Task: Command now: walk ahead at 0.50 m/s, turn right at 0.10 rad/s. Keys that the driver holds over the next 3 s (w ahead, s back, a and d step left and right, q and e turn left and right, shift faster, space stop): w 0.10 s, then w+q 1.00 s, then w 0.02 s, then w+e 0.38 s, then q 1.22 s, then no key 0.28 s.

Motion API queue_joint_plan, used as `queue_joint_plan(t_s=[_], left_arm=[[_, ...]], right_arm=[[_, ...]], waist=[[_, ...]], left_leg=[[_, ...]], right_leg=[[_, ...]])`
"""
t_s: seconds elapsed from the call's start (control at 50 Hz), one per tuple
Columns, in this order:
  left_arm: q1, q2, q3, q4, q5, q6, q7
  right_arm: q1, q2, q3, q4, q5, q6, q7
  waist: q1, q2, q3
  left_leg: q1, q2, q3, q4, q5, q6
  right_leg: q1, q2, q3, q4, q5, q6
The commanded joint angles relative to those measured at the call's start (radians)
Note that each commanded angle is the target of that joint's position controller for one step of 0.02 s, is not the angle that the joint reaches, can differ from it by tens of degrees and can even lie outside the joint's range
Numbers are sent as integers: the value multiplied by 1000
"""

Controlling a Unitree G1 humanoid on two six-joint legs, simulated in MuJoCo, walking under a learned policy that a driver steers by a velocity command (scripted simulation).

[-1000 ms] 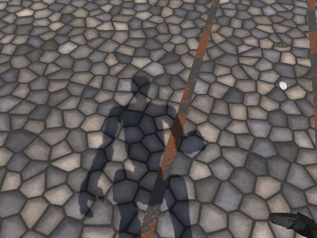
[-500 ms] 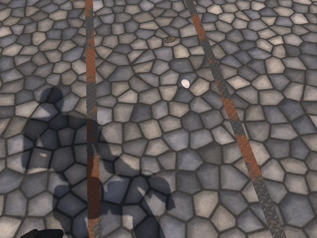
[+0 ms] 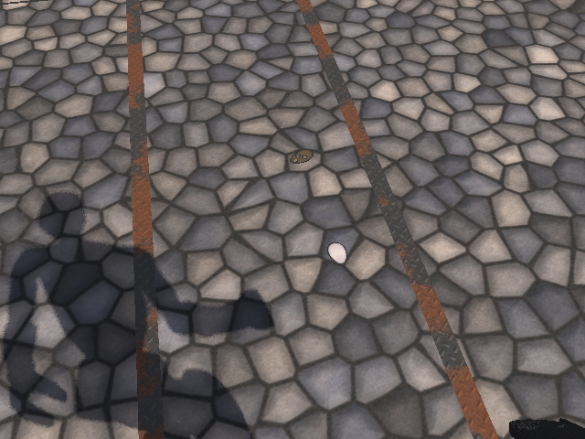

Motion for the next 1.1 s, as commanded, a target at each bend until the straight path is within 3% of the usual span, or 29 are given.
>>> queue_joint_plan(t_s=[0.02,0.04,0.06,0.08,0.1,0.16,0.3,0.4,0.44,0.46,0.48,0.5,0.52,0.54,0.56,0.6,0.68,0.8,0.88,0.92,0.94,0.96,0.98,1.0,1.02,1.04,1.06,1.08,1.1], left_arm=[[51,109,6,-82,-24,-40,-4],[-57,137,15,-108,-29,-45,-7],[-109,125,12,-118,-17,-47,-6],[-124,115,15,-121,-4,-46,-7],[-103,100,16,-117,-3,-42,-9],[-102,59,9,-123,10,-35,-4],[-344,16,-9,-180,6,-59,-18],[-421,57,5,-208,-7,-83,-39],[-326,90,21,-183,-6,-90,-35],[-207,129,40,-155,3,-93,-26],[-33,195,58,-137,19,-91,-15],[17,254,71,-111,22,-75,-19],[3,154,49,-119,13,-70,-21],[-45,99,32,-121,8,-68,-17],[-101,81,23,-118,12,-66,-18],[-167,46,14,-104,21,-68,-20],[-185,80,31,-69,14,-86,-18],[-153,137,48,-29,9,-71,-6],[-105,173,60,3,-13,-50,-5],[-107,200,68,10,-23,-37,-3],[-112,216,73,9,-29,-30,-1],[-128,217,72,6,-35,-21,1],[-109,184,58,2,-22,-21,6],[-34,57,15,-48,32,-34,-1],[-66,59,0,-74,16,-71,-12],[-194,146,23,-98,-30,-92,-21],[-224,136,17,-111,-33,-104,-20],[-216,129,18,-95,-8,-106,-10],[-198,138,25,-86,9,-98,-6]], right_arm=[[346,-176,-58,30,25,1,-1],[275,-142,-47,19,22,7,-7],[217,-129,-38,8,10,13,-9],[184,-111,-31,5,1,14,-9],[170,-101,-26,5,-8,11,-10],[187,-122,-30,21,10,6,-13],[293,-166,-46,66,29,34,-44],[343,-177,-54,82,35,60,-57],[319,-180,-58,75,32,67,-61],[310,-151,-48,65,26,67,-59],[294,-90,-26,29,4,64,-57],[436,-9,-2,-1,27,47,-55],[411,-111,-23,21,47,45,-56],[313,-162,-40,5,50,49,-54],[269,-152,-42,-3,41,53,-55],[249,-122,-46,-16,33,68,-48],[210,-69,-38,-51,29,97,-42],[52,-51,-25,-102,27,86,-8],[-45,-66,-27,-153,28,90,9],[-34,-89,-39,-167,23,94,14],[15,-111,-52,-162,21,98,13],[145,-145,-75,-130,23,101,9],[326,-215,-113,-77,27,109,-7],[364,-341,-137,-70,38,110,-25],[368,-326,-120,-115,32,90,-16],[351,-246,-96,-104,23,72,-6],[309,-218,-86,-99,22,62,-7],[238,-185,-75,-107,23,60,-10],[186,-157,-65,-122,15,60,-14]], waist=[[-150,216,-265],[-148,133,-137],[-122,64,-66],[-98,60,-26],[-72,86,-27],[-52,95,-20],[-122,78,19],[-122,107,27],[-59,123,-11],[-2,106,-95],[71,-3,-258],[2,-319,-381],[28,-229,-318],[40,-140,-181],[14,-78,-111],[-35,-98,-30],[-60,-72,14],[-10,-36,45],[12,-39,76],[-14,-57,55],[-49,-73,14],[-129,-61,-55],[-207,-18,-149],[-137,264,-214],[-148,245,-401],[-188,120,-290],[-158,102,-179],[-111,42,-114],[-70,57,-83]], left_leg=[[791,383,-741,-246,-338,234],[659,352,-595,-262,-316,192],[528,311,-493,-285,-204,176],[439,277,-428,-310,-113,174],[388,252,-381,-332,-46,169],[328,222,-307,-373,113,198],[313,160,-205,-365,177,156],[391,212,-312,-266,114,133],[380,200,-322,-172,188,106],[326,141,-289,-28,232,76],[165,66,-223,266,42,36],[-184,-49,-127,577,-461,-16],[-296,16,-186,711,-457,-23],[-328,51,-173,734,-362,-25],[-294,86,-150,717,-285,-34],[-224,133,-147,648,-208,-42],[-219,155,-131,549,-126,-64],[-182,136,-66,237,134,-51],[-183,117,-19,127,73,-12],[-121,74,26,101,-28,25],[-34,33,61,96,-77,47],[141,-19,91,44,-52,78],[432,-38,47,19,-12,117],[772,230,-423,-18,-40,260],[894,361,-879,-215,-266,387],[830,339,-767,-265,-255,317],[696,301,-636,-261,-188,282],[552,258,-527,-257,-82,249],[437,224,-452,-271,21,234]], right_leg=[[-658,-10,66,617,-57,5],[-693,-61,26,602,42,0],[-661,-105,-10,554,121,3],[-629,-134,-19,493,174,9],[-575,-155,-21,461,207,14],[-552,-163,-55,358,237,45],[-486,-102,-82,-76,565,93],[-412,-72,-56,-208,511,68],[-258,-62,-75,-256,464,33],[-64,-89,-66,-257,464,-3],[219,-272,106,-217,442,-68],[498,-489,533,-302,253,-217],[444,-474,597,-361,71,-211],[322,-433,431,-379,91,-169],[198,-389,312,-403,202,-148],[34,-328,154,-465,336,-134],[-48,-330,-2,-545,474,-157],[-1,-305,-205,-552,552,-124],[106,-342,-256,-514,580,-94],[153,-349,-288,-421,807,-74],[161,-343,-309,-323,984,-62],[127,-315,-345,-142,1094,-39],[-34,-272,-362,111,993,1],[-469,-139,-348,495,192,71],[-655,-20,-95,681,-125,79],[-754,-75,-37,704,-34,57],[-758,-113,-49,634,58,38],[-694,-152,-47,552,126,42],[-613,-176,-41,483,171,48]])
Next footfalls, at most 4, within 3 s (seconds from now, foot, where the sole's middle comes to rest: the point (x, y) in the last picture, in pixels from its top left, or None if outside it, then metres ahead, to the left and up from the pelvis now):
0.48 right None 0.43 -0.11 -0.76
0.98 left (218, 378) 0.60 0.23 -0.76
1.54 right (248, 246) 0.99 0.20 -0.76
2.06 left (159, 253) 0.95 0.44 -0.76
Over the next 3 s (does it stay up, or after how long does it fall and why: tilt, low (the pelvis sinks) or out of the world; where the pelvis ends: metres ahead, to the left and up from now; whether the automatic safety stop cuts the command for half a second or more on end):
stays up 0.95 0.32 0.02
